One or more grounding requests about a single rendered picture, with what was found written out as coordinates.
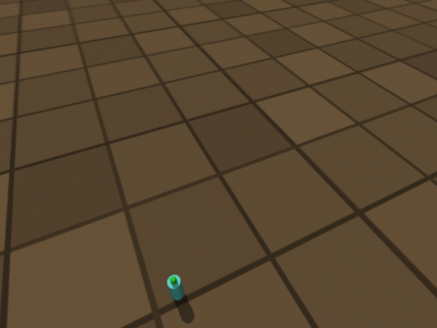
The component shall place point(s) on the bottle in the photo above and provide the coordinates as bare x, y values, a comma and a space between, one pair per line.
175, 287

